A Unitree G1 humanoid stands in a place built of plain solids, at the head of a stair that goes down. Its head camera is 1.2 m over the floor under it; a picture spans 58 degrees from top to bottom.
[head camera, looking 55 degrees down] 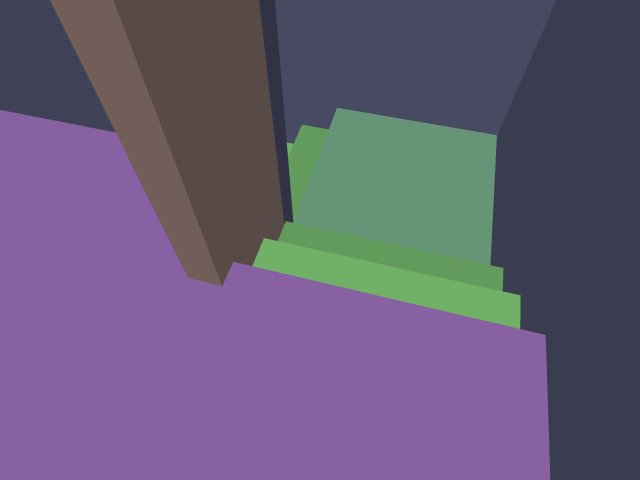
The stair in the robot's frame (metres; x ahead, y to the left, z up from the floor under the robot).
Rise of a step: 0.19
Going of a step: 0.24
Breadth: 0.97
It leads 14 degrees to the right of straight ahead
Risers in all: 3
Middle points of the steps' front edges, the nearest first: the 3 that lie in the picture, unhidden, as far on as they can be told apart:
0.62 -0.20 0.00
0.85 -0.25 -0.19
1.08 -0.31 -0.37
